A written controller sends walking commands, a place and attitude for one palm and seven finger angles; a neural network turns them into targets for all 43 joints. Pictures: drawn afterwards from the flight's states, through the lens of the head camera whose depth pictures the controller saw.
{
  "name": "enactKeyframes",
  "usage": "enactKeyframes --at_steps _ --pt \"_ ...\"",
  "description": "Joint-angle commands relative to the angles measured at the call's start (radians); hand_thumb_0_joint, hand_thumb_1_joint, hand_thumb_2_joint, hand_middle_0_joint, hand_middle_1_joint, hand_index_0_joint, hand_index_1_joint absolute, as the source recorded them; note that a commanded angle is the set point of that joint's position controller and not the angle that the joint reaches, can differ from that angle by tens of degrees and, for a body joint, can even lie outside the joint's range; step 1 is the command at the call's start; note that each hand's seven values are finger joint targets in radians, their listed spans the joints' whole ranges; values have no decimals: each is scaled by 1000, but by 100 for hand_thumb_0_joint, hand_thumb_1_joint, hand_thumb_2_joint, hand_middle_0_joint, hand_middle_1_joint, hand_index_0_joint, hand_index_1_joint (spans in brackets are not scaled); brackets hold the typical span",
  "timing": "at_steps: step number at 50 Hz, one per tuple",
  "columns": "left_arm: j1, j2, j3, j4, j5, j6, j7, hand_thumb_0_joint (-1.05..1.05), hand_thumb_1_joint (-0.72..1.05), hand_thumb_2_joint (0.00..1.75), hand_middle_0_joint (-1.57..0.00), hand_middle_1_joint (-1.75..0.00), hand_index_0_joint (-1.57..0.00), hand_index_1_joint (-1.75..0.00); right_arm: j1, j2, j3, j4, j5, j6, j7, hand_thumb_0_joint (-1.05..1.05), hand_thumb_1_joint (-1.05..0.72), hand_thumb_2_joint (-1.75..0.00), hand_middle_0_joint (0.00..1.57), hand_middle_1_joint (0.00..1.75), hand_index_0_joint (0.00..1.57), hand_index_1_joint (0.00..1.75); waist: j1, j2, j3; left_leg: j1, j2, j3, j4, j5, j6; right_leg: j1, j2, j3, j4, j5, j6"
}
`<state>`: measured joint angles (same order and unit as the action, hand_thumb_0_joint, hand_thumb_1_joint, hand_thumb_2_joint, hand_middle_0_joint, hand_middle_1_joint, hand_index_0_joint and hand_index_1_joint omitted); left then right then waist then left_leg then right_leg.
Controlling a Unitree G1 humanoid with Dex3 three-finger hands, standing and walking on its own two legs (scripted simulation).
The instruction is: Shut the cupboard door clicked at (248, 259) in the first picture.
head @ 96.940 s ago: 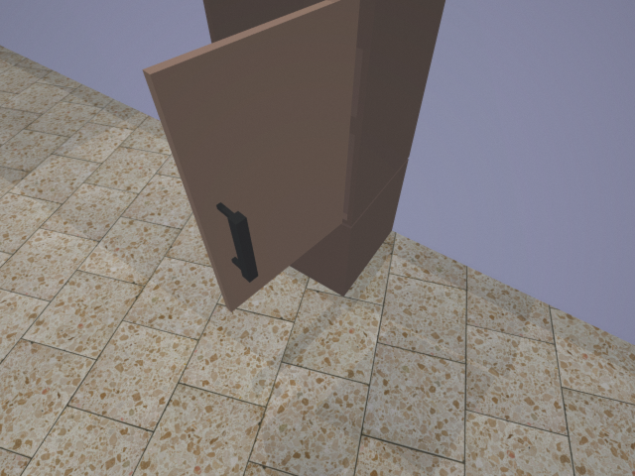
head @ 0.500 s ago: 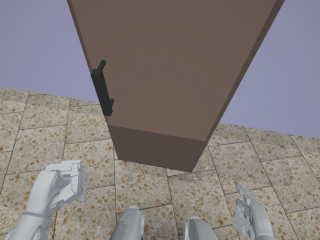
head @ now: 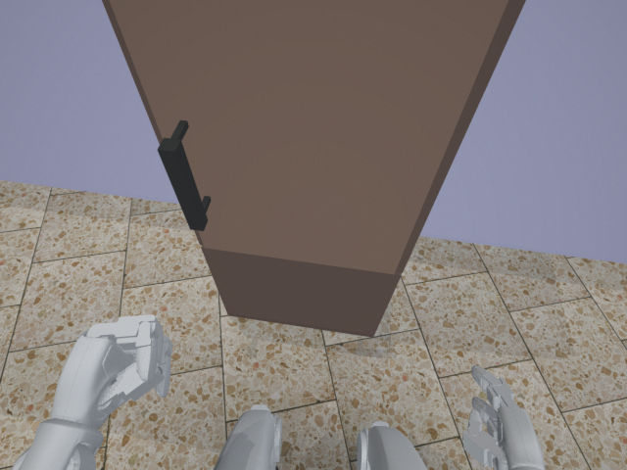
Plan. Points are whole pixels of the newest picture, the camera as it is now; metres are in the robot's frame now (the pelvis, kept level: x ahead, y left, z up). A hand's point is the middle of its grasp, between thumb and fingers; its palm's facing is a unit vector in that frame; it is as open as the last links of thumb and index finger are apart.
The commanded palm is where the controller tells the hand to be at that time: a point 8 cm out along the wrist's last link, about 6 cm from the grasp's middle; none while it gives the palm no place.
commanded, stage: bring the fist close to the handle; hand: left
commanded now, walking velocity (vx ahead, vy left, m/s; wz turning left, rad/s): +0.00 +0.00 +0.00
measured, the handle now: (190, 179) +0.51 +0.22 +0.03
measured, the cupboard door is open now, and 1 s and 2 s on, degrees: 0 0 0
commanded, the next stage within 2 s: push the door shut along its arc in 1.42 s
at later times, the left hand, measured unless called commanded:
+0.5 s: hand (174, 306) +0.30 +0.19 +0.05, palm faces -0.12 -0.99 -0.04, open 3.1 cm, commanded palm +0.29 +0.24 +0.04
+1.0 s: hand (190, 235) +0.40 +0.20 +0.04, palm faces -0.09 -1.00 -0.04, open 3.1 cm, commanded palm +0.39 +0.25 +0.03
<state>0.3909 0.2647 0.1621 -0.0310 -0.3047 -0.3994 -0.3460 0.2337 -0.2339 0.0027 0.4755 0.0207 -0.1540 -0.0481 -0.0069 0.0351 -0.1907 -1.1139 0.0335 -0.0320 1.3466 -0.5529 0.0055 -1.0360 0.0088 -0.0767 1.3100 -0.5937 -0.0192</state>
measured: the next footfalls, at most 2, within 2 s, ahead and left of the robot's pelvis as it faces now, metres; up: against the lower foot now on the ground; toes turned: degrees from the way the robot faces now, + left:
none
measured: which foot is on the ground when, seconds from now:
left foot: down 0.00-1.00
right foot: down 0.00-1.00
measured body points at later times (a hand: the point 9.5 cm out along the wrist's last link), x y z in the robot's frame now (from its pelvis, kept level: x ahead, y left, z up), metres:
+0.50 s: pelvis +0.00 +0.01 +0.00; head +0.08 +0.02 +0.44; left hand +0.30 +0.24 +0.05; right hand +0.16 -0.24 -0.08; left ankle +0.05 +0.11 -0.61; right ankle +0.02 -0.11 -0.61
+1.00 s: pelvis +0.00 +0.00 +0.00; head +0.11 +0.01 +0.43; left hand +0.40 +0.25 +0.04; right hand +0.12 -0.26 -0.11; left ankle +0.05 +0.11 -0.61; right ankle +0.02 -0.11 -0.61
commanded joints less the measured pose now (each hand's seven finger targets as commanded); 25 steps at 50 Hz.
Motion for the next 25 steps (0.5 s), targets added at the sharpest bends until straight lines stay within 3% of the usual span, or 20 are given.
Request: enactKeyframes --at_steps 1,6,11,13,16,19,21,23,25 --pt "-22 120 76 -200 -25 -61 -6 0 90 90 -130 -150 -130 -150 -35 -130 -57 -161 7 -56 -6 0 -90 -90 20 30 20 30 3 14 -213 196 -34 -13 -191 190 19 139 25 58 -223 152 -12" --pt "-169 127 68 -156 -19 -73 -8 0 90 90 -130 -150 -130 -150 -24 -144 -48 -142 4 -58 -11 0 -90 -90 20 30 20 30 -22 14 -193 176 -32 -21 -176 140 20 80 28 55 -217 99 -12" --pt "-297 148 72 -102 -12 -51 -16 0 90 90 -130 -150 -130 -150 -18 -158 -43 -132 7 -58 -13 0 -90 -90 20 30 20 30 -24 23 -215 182 -32 -25 -190 110 22 71 27 52 -220 81 -13" --pt "-341 166 84 -90 -11 -39 -13 0 90 90 -130 -150 -130 -150 -12 -162 -40 -128 7 -57 -14 0 -90 -90 20 30 20 30 -17 48 -246 196 -34 -29 -194 135 23 83 31 47 -209 108 -18" --pt "-358 176 110 -42 -9 -21 -8 0 90 90 -130 -150 -130 -150 -8 -162 -44 -120 9 -50 -9 0 -90 -90 20 30 20 30 -5 38 -274 220 -30 -24 -206 171 18 106 27 46 -212 148 -15" --pt "-403 168 101 -14 0 -18 2 0 90 90 -130 -150 -130 -150 -4 -165 -45 -112 7 -44 -3 0 -90 -90 20 30 20 30 -7 50 -295 244 -28 -28 -213 203 16 100 26 34 -198 186 -16" --pt "-438 147 80 22 5 -17 10 0 90 90 -130 -150 -130 -150 3 -165 -45 -105 6 -37 2 0 -90 -90 20 30 20 30 -19 32 -278 244 -27 -30 -220 193 16 90 25 31 -205 184 -13" --pt "-456 165 98 57 13 -24 18 0 90 90 -130 -150 -130 -150 12 -171 -47 -101 6 -30 2 0 -90 -90 20 30 20 30 -17 31 -278 243 -26 -32 -222 201 15 84 28 27 -197 188 -16" --pt "-549 180 110 102 21 -31 25 0 90 90 -130 -150 -130 -150 13 -174 -47 -84 5 -22 1 0 -90 -90 20 30 20 30 -32 14 -264 225 -24 -28 -219 179 16 76 24 35 -205 176 -12"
